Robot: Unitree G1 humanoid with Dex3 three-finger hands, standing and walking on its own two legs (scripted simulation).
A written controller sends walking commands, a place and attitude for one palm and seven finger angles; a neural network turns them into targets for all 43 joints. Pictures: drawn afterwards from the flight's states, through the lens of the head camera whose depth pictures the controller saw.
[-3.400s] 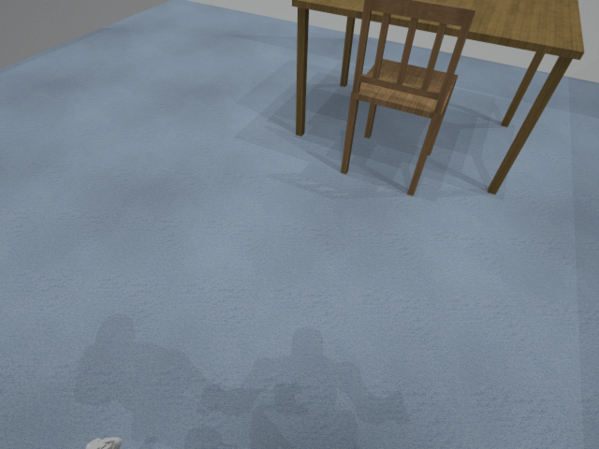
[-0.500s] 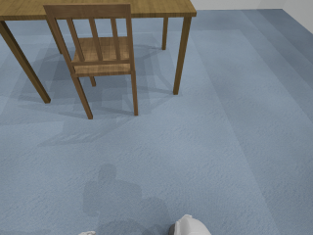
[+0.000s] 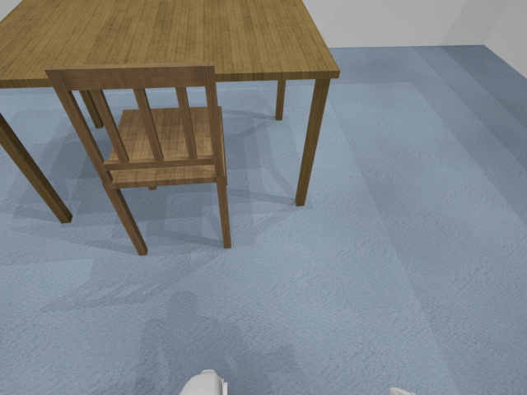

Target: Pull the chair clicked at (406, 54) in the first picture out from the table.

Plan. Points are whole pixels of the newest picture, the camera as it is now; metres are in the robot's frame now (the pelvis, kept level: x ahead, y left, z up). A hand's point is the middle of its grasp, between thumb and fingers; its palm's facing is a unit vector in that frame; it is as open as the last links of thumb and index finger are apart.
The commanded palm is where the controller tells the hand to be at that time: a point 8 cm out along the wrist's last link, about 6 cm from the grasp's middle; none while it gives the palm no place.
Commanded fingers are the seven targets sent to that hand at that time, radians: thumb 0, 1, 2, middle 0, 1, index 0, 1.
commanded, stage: turn to face it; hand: left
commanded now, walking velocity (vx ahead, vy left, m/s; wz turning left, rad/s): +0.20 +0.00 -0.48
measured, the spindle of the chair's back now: (149, 126) +0.77 +0.40 -0.09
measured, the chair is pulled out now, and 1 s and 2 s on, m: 0.00 0.00 0.00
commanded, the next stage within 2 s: take the last steps up to it in 0.54 s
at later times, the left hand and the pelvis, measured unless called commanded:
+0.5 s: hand (163, 374) +0.17 +0.20 -0.16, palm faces +0.08 -0.97 -0.25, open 7.3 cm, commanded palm none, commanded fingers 0.00 0.90 0.90 -0.20 -0.30 -0.20 -0.30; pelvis +0.12 +0.01 +0.00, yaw +3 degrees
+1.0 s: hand out of the picture +0.12 +0.21 -0.17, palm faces +0.21 -0.97 -0.15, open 7.4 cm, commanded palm none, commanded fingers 0.00 0.90 0.90 -0.20 -0.30 -0.20 -0.30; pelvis +0.17 +0.04 +0.01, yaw +10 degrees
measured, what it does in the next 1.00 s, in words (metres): walks ahead: left foot, then right foot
